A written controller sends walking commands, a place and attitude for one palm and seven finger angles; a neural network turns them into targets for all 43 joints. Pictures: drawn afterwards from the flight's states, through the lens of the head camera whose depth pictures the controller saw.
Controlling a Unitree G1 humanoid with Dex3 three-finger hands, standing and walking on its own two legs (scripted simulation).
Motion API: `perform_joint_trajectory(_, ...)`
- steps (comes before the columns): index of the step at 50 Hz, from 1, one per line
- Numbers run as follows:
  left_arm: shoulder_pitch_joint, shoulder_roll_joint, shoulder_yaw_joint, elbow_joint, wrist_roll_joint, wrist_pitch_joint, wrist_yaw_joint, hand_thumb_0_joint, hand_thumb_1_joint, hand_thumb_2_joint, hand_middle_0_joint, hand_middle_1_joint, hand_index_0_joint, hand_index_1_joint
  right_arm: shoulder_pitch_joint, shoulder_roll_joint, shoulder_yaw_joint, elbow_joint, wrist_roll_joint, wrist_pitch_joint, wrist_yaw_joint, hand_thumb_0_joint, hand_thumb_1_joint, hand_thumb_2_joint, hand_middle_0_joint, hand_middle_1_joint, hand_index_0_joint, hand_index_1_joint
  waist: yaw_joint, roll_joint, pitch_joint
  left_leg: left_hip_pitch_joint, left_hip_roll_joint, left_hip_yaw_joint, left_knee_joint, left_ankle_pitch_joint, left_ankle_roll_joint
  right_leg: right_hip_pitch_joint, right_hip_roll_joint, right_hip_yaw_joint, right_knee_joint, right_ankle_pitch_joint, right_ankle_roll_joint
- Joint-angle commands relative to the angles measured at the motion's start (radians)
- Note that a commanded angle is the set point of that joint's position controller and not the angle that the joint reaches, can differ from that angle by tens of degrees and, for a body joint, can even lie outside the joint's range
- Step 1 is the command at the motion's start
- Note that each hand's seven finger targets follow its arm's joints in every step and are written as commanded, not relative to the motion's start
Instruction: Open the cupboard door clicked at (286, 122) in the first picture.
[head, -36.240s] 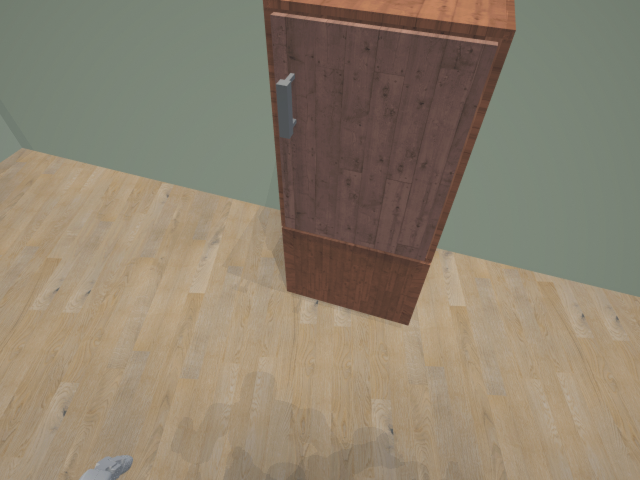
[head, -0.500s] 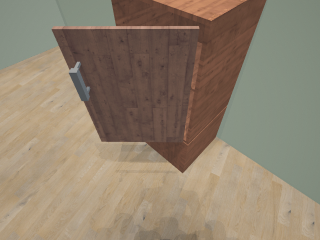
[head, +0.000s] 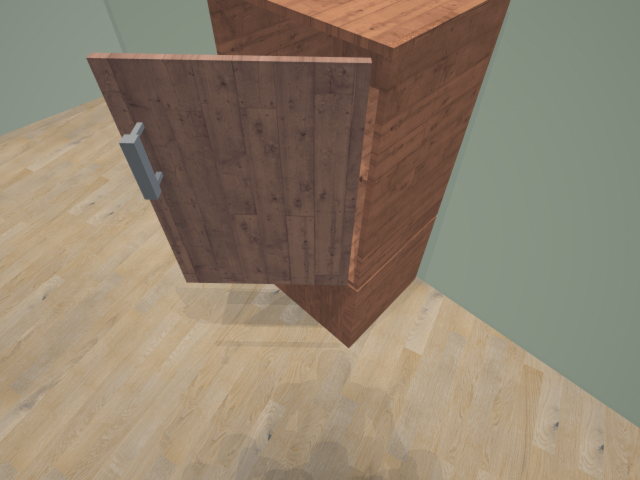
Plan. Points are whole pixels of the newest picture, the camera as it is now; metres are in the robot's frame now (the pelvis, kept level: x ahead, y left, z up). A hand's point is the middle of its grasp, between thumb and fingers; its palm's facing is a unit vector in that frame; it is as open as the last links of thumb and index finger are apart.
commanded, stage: shuffle to correct the standing spot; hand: left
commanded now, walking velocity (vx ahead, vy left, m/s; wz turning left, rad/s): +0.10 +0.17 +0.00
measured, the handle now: (145, 161) +0.60 +0.35 +0.04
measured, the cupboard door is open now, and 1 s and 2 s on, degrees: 43 43 43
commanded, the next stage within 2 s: come to a stop and stand still in 0.72 s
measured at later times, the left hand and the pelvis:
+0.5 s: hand out of the picture +0.08 +0.22 -0.17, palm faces +0.06 -0.96 -0.27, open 7.4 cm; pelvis +0.05 +0.03 -0.01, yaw +1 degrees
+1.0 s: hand out of the picture +0.12 +0.34 -0.18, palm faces +0.06 -0.97 -0.25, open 7.4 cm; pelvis +0.08 +0.13 -0.01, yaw +1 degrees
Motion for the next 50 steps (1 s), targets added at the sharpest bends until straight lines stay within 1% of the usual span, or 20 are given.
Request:
perform_joint_trajectory(1, 0.067, 0.172, 0.047, -0.037, -0.002, -0.015, 0.006, 0.000, 0.900, 0.900, -0.200, -0.300, -0.200, -0.300, 0.037, -0.076, -0.024, -0.046, -0.007, -0.006, -0.002, 0.000, -0.900, -0.900, 0.200, 0.300, 0.200, 0.300, 0.012, -0.062, 0.032, -0.060, 0.008, -0.001, 0.016, -0.078, 0.020, -0.042, -0.163, 0.202, -0.196, -0.098, -0.071)
perform_joint_trajectory(5, 0.076, 0.190, 0.068, -0.050, 0.003, -0.012, 0.008, 0.000, 0.900, 0.900, -0.200, -0.300, -0.200, -0.300, 0.045, -0.068, -0.031, -0.060, -0.009, 0.001, 0.001, 0.000, -0.900, -0.900, 0.200, 0.300, 0.200, 0.300, 0.017, -0.126, 0.064, -0.104, 0.004, 0.018, 0.106, -0.101, 0.017, -0.059, -0.241, 0.265, -0.233, -0.078, -0.116)
perform_joint_trajectory(8, 0.065, 0.183, 0.079, -0.064, 0.006, -0.009, 0.010, 0.000, 0.900, 0.900, -0.200, -0.300, -0.200, -0.300, 0.078, -0.068, -0.034, -0.058, -0.008, -0.006, 0.000, 0.000, -0.900, -0.900, 0.200, 0.300, 0.200, 0.300, 0.006, -0.093, 0.049, -0.041, 0.007, 0.018, 0.045, -0.042, 0.020, -0.071, -0.211, 0.198, -0.140, 0.044, -0.105)
perform_joint_trajectory(10, 0.050, 0.160, 0.081, -0.074, 0.006, 0.000, 0.008, 0.000, 0.900, 0.900, -0.200, -0.300, -0.200, -0.300, 0.122, -0.089, -0.037, -0.052, -0.009, -0.014, -0.001, 0.000, -0.900, -0.900, 0.200, 0.300, 0.200, 0.300, -0.004, 0.024, 0.015, 0.023, 0.044, -0.030, -0.009, 0.085, 0.043, -0.093, -0.132, 0.095, -0.020, 0.008, -0.064)
perform_joint_trajectory(13, 0.011, 0.081, 0.064, -0.103, 0.011, 0.009, 0.007, 0.000, 0.900, 0.900, -0.200, -0.300, -0.200, -0.300, 0.178, -0.147, -0.049, -0.054, -0.014, -0.013, -0.014, 0.000, -0.900, -0.900, 0.200, 0.300, 0.200, 0.300, -0.019, 0.250, 0.030, 0.106, 0.213, -0.240, -0.132, 0.295, 0.187, -0.255, 0.004, -0.061, 0.274, -0.276, -0.013)
perform_joint_trajectory(16, -0.011, 0.068, 0.065, -0.113, 0.003, 0.004, 0.005, 0.000, 0.900, 0.900, -0.200, -0.300, -0.200, -0.300, 0.150, -0.129, -0.044, -0.079, -0.018, -0.016, -0.019, 0.000, -0.900, -0.900, 0.200, 0.300, 0.200, 0.300, -0.009, 0.178, -0.013, 0.116, 0.220, -0.220, -0.090, 0.490, 0.238, -0.256, -0.031, -0.034, 0.354, -0.314, -0.028)
perform_joint_trajectory(19, 0.092, 0.049, 0.066, -0.080, 0.005, -0.005, 0.001, 0.000, 0.900, 0.900, -0.200, -0.300, -0.200, -0.300, 0.065, -0.135, -0.046, -0.108, -0.012, -0.013, -0.019, 0.000, -0.900, -0.900, 0.200, 0.300, 0.200, 0.300, 0.058, 0.085, -0.072, 0.026, 0.145, -0.103, 0.018, 0.445, 0.172, -0.029, -0.031, -0.061, 0.075, -0.010, -0.017)
perform_joint_trajectory(20, 0.148, 0.083, 0.075, -0.062, 0.007, -0.013, 0.007, 0.000, 0.900, 0.900, -0.200, -0.300, -0.200, -0.300, 0.051, -0.122, -0.048, -0.117, -0.004, -0.014, -0.017, 0.000, -0.900, -0.900, 0.200, 0.300, 0.200, 0.300, 0.084, -0.001, -0.091, -0.078, 0.105, -0.062, 0.092, 0.311, 0.125, 0.115, -0.091, 0.005, -0.019, 0.136, -0.027)
perform_joint_trajectory(21, 0.209, 0.164, 0.093, -0.048, 0.013, -0.021, 0.017, 0.000, 0.900, 0.900, -0.200, -0.300, -0.200, -0.300, 0.033, -0.088, -0.048, -0.141, 0.005, -0.015, -0.012, 0.000, -0.900, -0.900, 0.200, 0.300, 0.200, 0.300, 0.100, -0.220, -0.096, -0.267, 0.007, 0.021, 0.246, 0.012, 0.058, 0.250, -0.308, 0.279, -0.101, 0.338, -0.096)
perform_joint_trajectory(22, 0.243, 0.222, 0.103, -0.045, 0.005, -0.025, 0.019, 0.000, 0.900, 0.900, -0.200, -0.300, -0.200, -0.300, 0.000, -0.084, -0.050, -0.167, -0.003, -0.010, -0.010, 0.000, -0.900, -0.900, 0.200, 0.300, 0.200, 0.300, 0.107, -0.262, -0.072, -0.372, -0.043, 0.016, 0.435, -0.345, 0.016, 0.263, -0.492, 0.446, -0.160, 0.623, -0.211)
perform_joint_trajectory(23, 0.244, 0.223, 0.103, -0.050, 0.005, -0.025, 0.025, 0.000, 0.900, 0.900, -0.200, -0.300, -0.200, -0.300, 0.021, -0.091, -0.055, -0.163, -0.008, 0.000, -0.015, 0.000, -0.900, -0.900, 0.200, 0.300, 0.200, 0.300, 0.090, -0.132, -0.081, -0.368, -0.017, -0.055, 0.533, -0.365, 0.007, 0.249, -0.518, 0.410, -0.141, 0.712, -0.262)
perform_joint_trajectory(29, 0.091, 0.180, 0.097, -0.104, 0.015, -0.024, 0.024, 0.000, 0.900, 0.900, -0.200, -0.300, -0.200, -0.300, -0.049, -0.048, -0.056, -0.163, -0.006, 0.030, 0.025, 0.000, -0.900, -0.900, 0.200, 0.300, 0.200, 0.300, 0.038, -0.180, 0.013, -0.353, 0.008, -0.011, 0.564, -0.142, -0.019, 0.043, -0.312, 0.099, -0.139, 0.574, -0.148)
perform_joint_trajectory(36, 0.046, 0.249, 0.126, -0.130, 0.020, -0.003, 0.015, 0.000, 0.900, 0.900, -0.200, -0.300, -0.200, -0.300, -0.048, -0.061, -0.063, -0.189, 0.002, 0.014, 0.030, 0.000, -0.900, -0.900, 0.200, 0.300, 0.200, 0.300, 0.023, -0.192, -0.036, -0.076, -0.045, 0.089, 0.144, -0.021, -0.022, -0.046, -0.272, 0.047, -0.036, 0.377, -0.086)
perform_joint_trajectory(38, 0.046, 0.206, 0.117, -0.145, 0.018, 0.012, 0.014, 0.000, 0.900, 0.900, -0.200, -0.300, -0.200, -0.300, 0.073, -0.122, -0.077, -0.156, -0.003, 0.001, 0.018, 0.000, -0.900, -0.900, 0.200, 0.300, 0.200, 0.300, -0.028, -0.031, -0.105, 0.155, 0.004, 0.069, -0.002, 0.160, -0.005, -0.130, -0.193, -0.013, 0.185, 0.215, -0.034)
perform_joint_trajectory(39, 0.047, 0.149, 0.112, -0.155, 0.004, 0.020, 0.011, 0.000, 0.900, 0.900, -0.200, -0.300, -0.200, -0.300, 0.119, -0.219, -0.099, -0.157, -0.012, -0.003, 0.012, 0.000, -0.900, -0.900, 0.200, 0.300, 0.200, 0.300, -0.045, 0.260, -0.157, 0.253, 0.226, -0.204, -0.034, 0.415, 0.098, -0.298, -0.067, -0.085, 0.392, -0.219, 0.018)
perform_joint_trajectory(40, 0.011, 0.113, 0.100, -0.179, 0.005, 0.033, 0.021, 0.000, 0.900, 0.900, -0.200, -0.300, -0.200, -0.300, 0.148, -0.264, -0.102, -0.163, -0.009, 0.014, 0.006, 0.000, -0.900, -0.900, 0.200, 0.300, 0.200, 0.300, -0.065, 0.338, -0.164, 0.142, 0.331, -0.322, -0.112, 0.489, 0.213, -0.331, -0.013, -0.023, 0.601, -0.452, 0.018)
perform_joint_trajectory(41, -0.001, 0.112, 0.102, -0.195, 0.006, 0.038, 0.028, 0.000, 0.900, 0.900, -0.200, -0.300, -0.200, -0.300, 0.100, -0.247, -0.095, -0.185, -0.014, 0.023, 0.003, 0.000, -0.900, -0.900, 0.200, 0.300, 0.200, 0.300, -0.050, 0.258, -0.119, 0.051, 0.340, -0.281, -0.133, 0.335, 0.262, -0.346, -0.038, 0.016, 0.719, -0.425, -0.007)
perform_joint_trajectory(43, -0.006, 0.094, 0.096, -0.164, 0.013, 0.033, 0.022, 0.000, 0.900, 0.900, -0.200, -0.300, -0.200, -0.300, -0.008, -0.157, -0.076, -0.203, -0.020, 0.011, -0.009, 0.000, -0.900, -0.900, 0.200, 0.300, 0.200, 0.300, -0.012, 0.261, -0.089, -0.033, 0.268, -0.273, -0.174, 0.174, 0.226, -0.362, -0.059, 0.038, 0.772, -0.278, -0.010)
perform_joint_trajectory(46, 0.075, 0.071, 0.079, -0.111, 0.011, 0.028, 0.005, 0.000, 0.900, 0.900, -0.200, -0.300, -0.200, -0.300, -0.035, -0.116, -0.057, -0.204, -0.020, -0.021, -0.019, 0.000, -0.900, -0.900, 0.200, 0.300, 0.200, 0.300, 0.024, 0.116, -0.103, -0.046, 0.214, -0.181, -0.171, 0.282, 0.193, -0.257, -0.055, 0.046, 0.629, -0.130, 0.014)
perform_joint_trajectory(50, 0.044, 0.057, 0.060, -0.109, 0.001, 0.030, 0.002, 0.000, 0.900, 0.900, -0.200, -0.300, -0.200, -0.300, 0.016, -0.122, -0.058, -0.159, -0.020, -0.025, -0.030, 0.000, -0.900, -0.900, 0.200, 0.300, 0.200, 0.300, -0.006, 0.077, -0.116, 0.045, 0.264, -0.201, -0.170, 0.379, 0.212, -0.176, -0.037, 0.037, 0.347, -0.168, 0.023)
